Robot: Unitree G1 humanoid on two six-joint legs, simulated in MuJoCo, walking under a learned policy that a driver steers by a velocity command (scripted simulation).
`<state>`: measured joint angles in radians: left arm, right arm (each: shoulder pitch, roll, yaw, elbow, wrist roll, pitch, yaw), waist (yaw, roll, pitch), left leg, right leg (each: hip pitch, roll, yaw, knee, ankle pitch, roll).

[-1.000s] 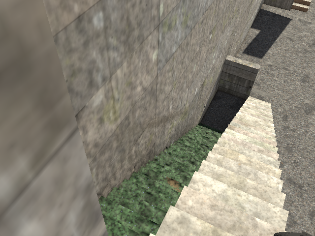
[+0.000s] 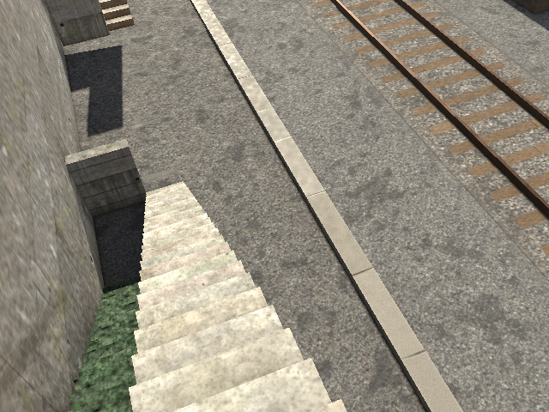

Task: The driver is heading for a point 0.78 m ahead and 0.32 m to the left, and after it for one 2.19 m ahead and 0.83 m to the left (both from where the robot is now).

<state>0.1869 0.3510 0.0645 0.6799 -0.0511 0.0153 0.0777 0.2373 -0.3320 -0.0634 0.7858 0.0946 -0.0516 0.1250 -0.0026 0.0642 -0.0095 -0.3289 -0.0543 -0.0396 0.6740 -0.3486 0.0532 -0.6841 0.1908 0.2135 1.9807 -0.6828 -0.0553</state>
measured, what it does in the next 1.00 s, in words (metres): goes down, turning left: right foot 0.19 m lower, then left foot 0.19 m lower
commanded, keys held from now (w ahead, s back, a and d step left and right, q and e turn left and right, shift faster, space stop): w+q+shift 0.86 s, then w+e+shift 0.14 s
